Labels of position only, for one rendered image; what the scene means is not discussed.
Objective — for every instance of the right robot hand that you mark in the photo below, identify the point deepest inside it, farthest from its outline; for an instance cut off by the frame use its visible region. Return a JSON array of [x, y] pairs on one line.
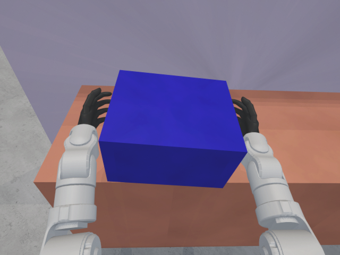
[[248, 118]]

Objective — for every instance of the robot left forearm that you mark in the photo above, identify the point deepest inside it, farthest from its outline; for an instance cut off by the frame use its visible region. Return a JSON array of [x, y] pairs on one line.
[[75, 184]]

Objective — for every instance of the pedestal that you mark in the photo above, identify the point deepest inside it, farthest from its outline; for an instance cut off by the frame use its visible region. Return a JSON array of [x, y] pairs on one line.
[[303, 130]]

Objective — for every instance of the right robot upper arm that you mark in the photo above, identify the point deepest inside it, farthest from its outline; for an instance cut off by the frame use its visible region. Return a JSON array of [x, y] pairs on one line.
[[288, 242]]

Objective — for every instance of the robot right forearm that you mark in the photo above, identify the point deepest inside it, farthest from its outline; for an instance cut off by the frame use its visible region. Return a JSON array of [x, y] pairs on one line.
[[276, 209]]

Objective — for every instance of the left robot upper arm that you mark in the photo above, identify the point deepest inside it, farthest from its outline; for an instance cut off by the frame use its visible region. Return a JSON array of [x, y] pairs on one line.
[[86, 243]]

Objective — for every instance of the carton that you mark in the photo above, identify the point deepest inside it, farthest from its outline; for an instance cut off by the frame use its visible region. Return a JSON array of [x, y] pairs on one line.
[[171, 130]]

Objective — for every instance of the left robot hand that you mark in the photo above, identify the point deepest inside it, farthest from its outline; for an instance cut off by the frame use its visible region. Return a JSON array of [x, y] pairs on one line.
[[90, 112]]

